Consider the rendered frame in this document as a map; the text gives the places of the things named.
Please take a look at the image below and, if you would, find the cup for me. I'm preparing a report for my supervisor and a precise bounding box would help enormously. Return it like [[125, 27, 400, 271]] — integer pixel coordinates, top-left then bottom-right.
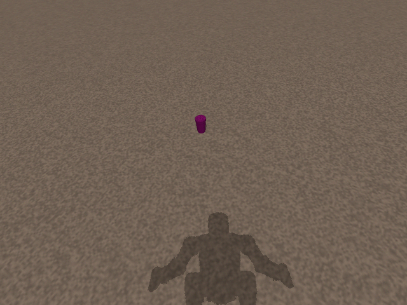
[[195, 115, 206, 133]]

